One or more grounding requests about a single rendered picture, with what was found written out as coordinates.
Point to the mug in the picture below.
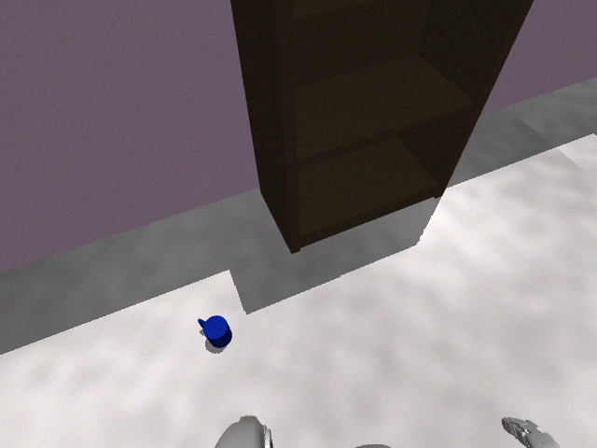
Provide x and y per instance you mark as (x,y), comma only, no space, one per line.
(216,330)

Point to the right robot hand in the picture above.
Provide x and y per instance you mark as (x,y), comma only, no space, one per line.
(528,433)

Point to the bookshelf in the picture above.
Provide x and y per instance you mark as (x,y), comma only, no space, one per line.
(360,108)

